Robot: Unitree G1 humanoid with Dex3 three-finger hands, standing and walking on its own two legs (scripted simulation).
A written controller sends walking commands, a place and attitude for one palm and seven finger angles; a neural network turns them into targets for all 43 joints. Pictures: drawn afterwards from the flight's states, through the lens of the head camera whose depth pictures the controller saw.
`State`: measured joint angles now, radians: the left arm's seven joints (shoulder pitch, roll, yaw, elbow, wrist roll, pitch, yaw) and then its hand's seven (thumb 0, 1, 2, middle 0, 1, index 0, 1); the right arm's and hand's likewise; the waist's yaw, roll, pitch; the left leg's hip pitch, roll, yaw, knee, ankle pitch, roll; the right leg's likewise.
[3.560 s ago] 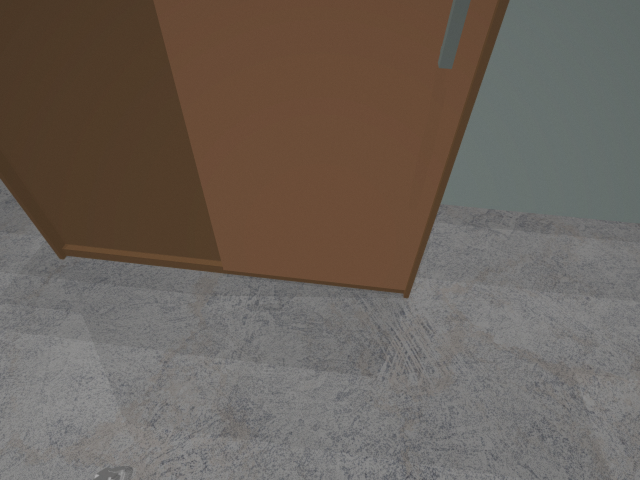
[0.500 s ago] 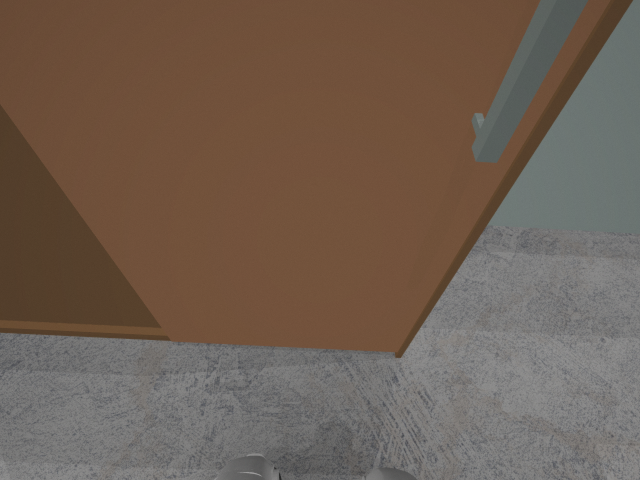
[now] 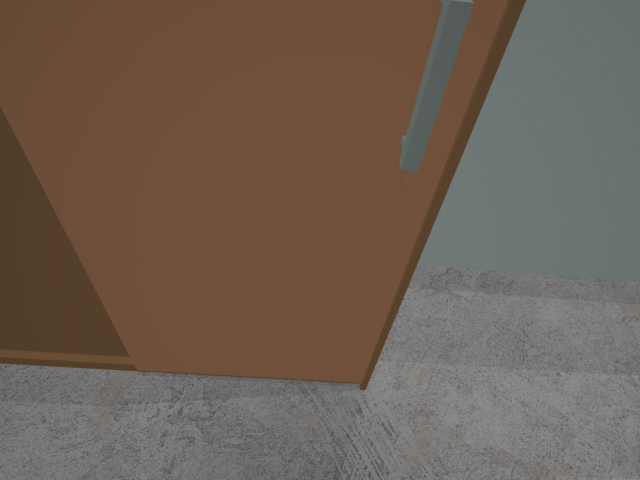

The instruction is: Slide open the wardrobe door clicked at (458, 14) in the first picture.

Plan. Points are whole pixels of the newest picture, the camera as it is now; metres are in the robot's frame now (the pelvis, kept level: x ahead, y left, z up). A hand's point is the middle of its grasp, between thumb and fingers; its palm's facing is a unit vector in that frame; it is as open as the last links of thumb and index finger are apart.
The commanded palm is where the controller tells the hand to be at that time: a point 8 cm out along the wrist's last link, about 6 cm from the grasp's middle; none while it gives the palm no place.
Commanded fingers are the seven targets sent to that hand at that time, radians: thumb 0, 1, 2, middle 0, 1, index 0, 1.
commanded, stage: come to a stop and stand still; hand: right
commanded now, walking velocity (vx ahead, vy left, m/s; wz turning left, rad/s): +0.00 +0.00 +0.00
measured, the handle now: (426, 87) +0.54 -0.10 +0.27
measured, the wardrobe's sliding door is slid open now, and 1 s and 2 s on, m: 0.00 0.00 0.00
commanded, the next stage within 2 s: look again from close up in 1.32 s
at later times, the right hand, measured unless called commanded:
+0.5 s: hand out of the picture +0.02 -0.19 -0.15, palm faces +0.01 +0.97 -0.23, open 7.3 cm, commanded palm none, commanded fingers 0.00 -0.90 -0.90 0.20 0.30 0.20 0.30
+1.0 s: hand out of the picture +0.05 -0.17 -0.15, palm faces +0.02 +0.98 -0.22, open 7.3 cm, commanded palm none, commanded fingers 0.00 -0.90 -0.90 0.20 0.30 0.20 0.30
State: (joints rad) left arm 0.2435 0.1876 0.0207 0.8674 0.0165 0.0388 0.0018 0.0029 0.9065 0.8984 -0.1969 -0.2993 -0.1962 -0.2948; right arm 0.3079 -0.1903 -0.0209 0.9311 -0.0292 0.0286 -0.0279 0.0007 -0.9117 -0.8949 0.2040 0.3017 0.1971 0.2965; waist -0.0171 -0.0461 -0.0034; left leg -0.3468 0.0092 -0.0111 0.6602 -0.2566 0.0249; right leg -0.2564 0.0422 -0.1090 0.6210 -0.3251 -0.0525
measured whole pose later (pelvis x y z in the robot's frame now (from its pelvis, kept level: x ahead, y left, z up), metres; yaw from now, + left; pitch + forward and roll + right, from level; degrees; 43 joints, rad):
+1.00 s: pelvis +0.04 +0.01 +0.02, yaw -1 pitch -1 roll -1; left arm 0.27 0.18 -0.01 1.11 0.01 -0.03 0.03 0.00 0.91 0.90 -0.20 -0.30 -0.20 -0.29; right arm 0.27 -0.16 0.02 1.09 -0.02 -0.02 -0.04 0.01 -0.93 -0.89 0.21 0.30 0.20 0.30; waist 0.00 -0.01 0.02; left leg -0.20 -0.02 0.00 0.43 -0.21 0.03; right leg -0.12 0.03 -0.07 0.39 -0.25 -0.03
